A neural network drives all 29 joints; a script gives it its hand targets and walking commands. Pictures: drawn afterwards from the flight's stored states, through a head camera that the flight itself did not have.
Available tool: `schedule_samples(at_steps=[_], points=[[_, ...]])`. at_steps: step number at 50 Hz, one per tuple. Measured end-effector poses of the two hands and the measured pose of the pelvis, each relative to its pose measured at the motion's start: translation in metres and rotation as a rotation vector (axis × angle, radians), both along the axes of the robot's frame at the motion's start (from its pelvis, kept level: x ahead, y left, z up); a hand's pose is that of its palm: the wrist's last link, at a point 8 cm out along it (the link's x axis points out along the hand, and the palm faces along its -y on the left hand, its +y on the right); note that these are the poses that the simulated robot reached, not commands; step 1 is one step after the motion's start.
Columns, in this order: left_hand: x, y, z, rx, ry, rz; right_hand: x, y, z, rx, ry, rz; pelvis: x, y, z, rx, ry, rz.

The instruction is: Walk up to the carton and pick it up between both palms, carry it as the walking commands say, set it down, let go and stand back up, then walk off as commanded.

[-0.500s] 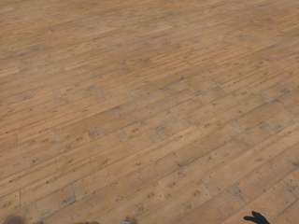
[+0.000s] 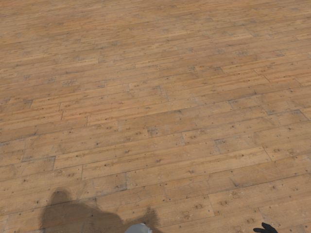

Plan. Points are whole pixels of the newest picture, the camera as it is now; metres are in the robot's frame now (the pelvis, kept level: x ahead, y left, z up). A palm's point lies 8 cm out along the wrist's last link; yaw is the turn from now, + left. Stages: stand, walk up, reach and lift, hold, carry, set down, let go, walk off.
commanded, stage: walk off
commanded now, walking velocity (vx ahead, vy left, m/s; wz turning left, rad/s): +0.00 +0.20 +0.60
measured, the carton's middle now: out of the picture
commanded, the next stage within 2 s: none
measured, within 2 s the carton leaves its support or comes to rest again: neither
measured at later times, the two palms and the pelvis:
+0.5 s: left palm (38, 207) +0.23 +0.36 -0.07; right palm out of the picture +0.13 -0.16 -0.11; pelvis +0.09 +0.09 +0.01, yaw +5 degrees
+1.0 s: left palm (57, 201) +0.26 +0.34 -0.11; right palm (188, 118) +0.55 -0.10 -0.09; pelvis +0.34 +0.10 +0.00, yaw +11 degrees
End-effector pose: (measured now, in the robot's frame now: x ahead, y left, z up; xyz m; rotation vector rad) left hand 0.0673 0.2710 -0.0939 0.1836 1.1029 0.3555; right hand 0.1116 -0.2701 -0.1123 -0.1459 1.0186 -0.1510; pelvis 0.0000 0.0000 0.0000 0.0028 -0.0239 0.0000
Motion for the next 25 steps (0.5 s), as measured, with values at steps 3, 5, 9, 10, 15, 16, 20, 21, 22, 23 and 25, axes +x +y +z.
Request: schedule_samples(at_steps=[3,5,9,10,15,16,20,21,22,23,25], points=[[-0.013,0.019,-0.01,-0.019,0.021,0.03,0.007,0.015,0.004,-0.03,0.018,0.04,-0.001,0.016,-0.002,-0.028,0.003,0.034],[-0.016,0.033,-0.019,-0.044,0.018,0.044,0.013,0.029,0.005,-0.051,0.025,0.064,0.0,0.029,-0.006,-0.05,0.007,0.058],[-0.012,0.06,-0.042,-0.096,0.006,0.033,0.025,0.067,0.005,-0.069,-0.017,0.071,0.003,0.057,-0.018,-0.044,-0.002,0.074],[-0.008,0.064,-0.041,-0.107,-0.002,0.029,0.024,0.076,0.006,-0.059,-0.024,0.066,0.005,0.062,-0.016,-0.039,-0.003,0.075],[0.04,0.08,-0.018,-0.132,-0.109,0.017,0.01,0.107,0.008,-0.036,0.021,0.036,0.024,0.083,-0.002,-0.025,0.003,0.093],[0.051,0.083,-0.013,-0.128,-0.128,0.011,0.008,0.11,0.009,-0.032,0.03,0.027,0.029,0.085,0.0,-0.022,0.006,0.092],[0.098,0.092,0.005,-0.112,-0.207,-0.01,0.009,0.116,0.01,-0.033,0.05,0.004,0.054,0.093,0.006,-0.01,0.007,0.092],[0.111,0.093,0.009,-0.108,-0.226,-0.015,0.011,0.116,0.009,-0.033,0.055,0.001,0.061,0.094,0.006,-0.007,0.005,0.092],[0.124,0.094,0.013,-0.105,-0.243,-0.021,0.013,0.116,0.009,-0.033,0.061,-0.002,0.069,0.094,0.007,-0.004,0.002,0.092],[0.137,0.093,0.016,-0.103,-0.259,-0.027,0.015,0.115,0.008,-0.032,0.069,-0.006,0.077,0.094,0.007,-0.001,-0.002,0.093],[0.165,0.092,0.022,-0.1,-0.289,-0.036,0.021,0.113,0.006,-0.03,0.09,-0.013,0.095,0.092,0.007,0.004,-0.006,0.093]])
